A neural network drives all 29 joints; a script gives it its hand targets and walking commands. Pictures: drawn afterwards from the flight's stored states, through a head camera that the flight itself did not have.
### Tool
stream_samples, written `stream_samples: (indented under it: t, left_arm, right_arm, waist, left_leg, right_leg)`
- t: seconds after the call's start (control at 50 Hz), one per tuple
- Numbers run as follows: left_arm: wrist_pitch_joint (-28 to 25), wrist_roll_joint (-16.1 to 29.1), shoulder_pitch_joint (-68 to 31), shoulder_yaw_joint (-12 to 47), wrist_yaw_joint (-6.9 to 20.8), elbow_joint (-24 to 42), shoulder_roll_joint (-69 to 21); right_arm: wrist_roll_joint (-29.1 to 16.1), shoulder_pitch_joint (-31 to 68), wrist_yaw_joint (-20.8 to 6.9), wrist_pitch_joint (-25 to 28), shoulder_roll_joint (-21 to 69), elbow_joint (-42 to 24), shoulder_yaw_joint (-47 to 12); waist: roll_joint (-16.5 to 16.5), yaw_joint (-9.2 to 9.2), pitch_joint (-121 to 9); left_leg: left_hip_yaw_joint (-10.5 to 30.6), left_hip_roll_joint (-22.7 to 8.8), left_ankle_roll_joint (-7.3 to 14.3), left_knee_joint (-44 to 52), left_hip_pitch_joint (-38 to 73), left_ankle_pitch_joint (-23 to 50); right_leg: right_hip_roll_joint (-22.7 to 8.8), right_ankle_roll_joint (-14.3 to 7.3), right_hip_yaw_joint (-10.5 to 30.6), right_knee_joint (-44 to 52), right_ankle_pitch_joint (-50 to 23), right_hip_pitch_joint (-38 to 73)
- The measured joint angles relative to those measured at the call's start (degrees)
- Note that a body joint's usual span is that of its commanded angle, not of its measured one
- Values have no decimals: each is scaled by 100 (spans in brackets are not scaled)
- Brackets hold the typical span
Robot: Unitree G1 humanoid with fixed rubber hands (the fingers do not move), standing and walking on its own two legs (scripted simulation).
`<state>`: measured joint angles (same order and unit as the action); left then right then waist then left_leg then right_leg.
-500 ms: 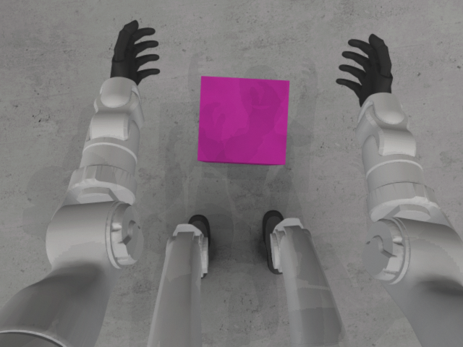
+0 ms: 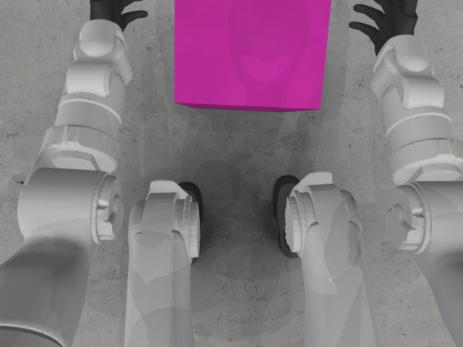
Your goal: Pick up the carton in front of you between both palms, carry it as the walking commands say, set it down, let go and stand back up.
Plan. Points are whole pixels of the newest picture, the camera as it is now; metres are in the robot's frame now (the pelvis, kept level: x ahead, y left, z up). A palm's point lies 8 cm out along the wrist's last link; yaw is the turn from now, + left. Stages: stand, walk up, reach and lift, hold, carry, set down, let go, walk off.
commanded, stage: reach and lift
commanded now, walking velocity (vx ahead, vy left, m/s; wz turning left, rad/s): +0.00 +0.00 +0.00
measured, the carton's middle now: (245, 51) +0.52 -0.02 -0.29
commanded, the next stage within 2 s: none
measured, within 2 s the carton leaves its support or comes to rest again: leaves its support in 1.02 s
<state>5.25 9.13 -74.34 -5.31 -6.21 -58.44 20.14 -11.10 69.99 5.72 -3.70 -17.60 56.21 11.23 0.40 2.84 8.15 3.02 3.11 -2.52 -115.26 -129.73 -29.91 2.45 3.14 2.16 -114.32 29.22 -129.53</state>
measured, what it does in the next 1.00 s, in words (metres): stands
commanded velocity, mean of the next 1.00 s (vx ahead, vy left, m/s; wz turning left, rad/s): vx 0.00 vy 0.00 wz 0.00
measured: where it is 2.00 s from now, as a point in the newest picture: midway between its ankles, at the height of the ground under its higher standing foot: (239, 233)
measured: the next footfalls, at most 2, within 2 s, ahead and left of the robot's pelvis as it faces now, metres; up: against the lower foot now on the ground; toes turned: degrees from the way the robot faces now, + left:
none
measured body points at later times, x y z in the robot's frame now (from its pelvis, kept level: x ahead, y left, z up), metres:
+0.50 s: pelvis +0.00 +0.00 -0.04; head +0.37 +0.00 +0.22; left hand +0.55 +0.16 -0.23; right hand +0.52 -0.20 -0.23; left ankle +0.11 +0.13 -0.38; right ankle +0.12 -0.13 -0.38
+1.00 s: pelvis +0.00 +0.00 -0.05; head +0.36 +0.00 +0.22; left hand +0.55 +0.13 -0.22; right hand +0.53 -0.18 -0.22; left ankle +0.11 +0.13 -0.38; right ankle +0.12 -0.13 -0.38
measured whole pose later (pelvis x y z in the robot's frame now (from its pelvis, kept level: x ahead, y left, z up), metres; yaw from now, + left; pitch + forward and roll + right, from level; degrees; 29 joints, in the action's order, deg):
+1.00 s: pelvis +0.00 +0.00 -0.05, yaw +0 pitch +38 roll -1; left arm 4.6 7.8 -83.1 -4.3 -8.9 -68.0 15.5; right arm -9.2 78.5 9.1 -4.4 -13.5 63.2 10.8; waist 0.3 2.9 16.8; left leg 2.7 3.5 -2.4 -125.7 -131.4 -31.9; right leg 2.4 3.5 2.3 -124.6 31.1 -131.1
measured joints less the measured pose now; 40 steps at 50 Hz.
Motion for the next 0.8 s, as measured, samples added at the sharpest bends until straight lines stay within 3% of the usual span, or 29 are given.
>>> stream_samples:
  t: [0.16, 0.38, 0.7, 0.8]
  left_arm:
    - [-260, 266, -726, 252, 8, -754, 172]
    - [-490, 482, -373, 573, -34, -491, 160]
    - [-522, 507, -703, 730, -89, -819, -146]
    - [-587, 383, -877, 655, -341, -1009, -280]
  right_arm:
    - [-137, 744, 71, 233, -113, 721, -259]
    - [-438, 459, 176, 446, -51, 530, -556]
    - [-453, 741, 180, 464, 149, 746, -796]
    - [-370, 955, 409, 535, 293, 978, -635]
  waist:
    - [-19, 5, 848]
    - [-81, 11, 968]
    - [-24, 32, 929]
    - [-48, 13, 967]
  left_leg:
    - [-14, 3, -29, -590, -208, 6]
    - [-11, -79, -11, -1057, -171, -304]
    - [-70, -63, 50, -836, -190, -105]
    - [-41, -50, 38, -791, -164, -88]
  right_leg:
    - [-32, -20, -22, -606, -8, -222]
    - [-68, -71, -85, -1047, 266, -198]
    - [-76, -17, -25, -825, 85, -198]
    - [-50, -10, -36, -763, 54, -168]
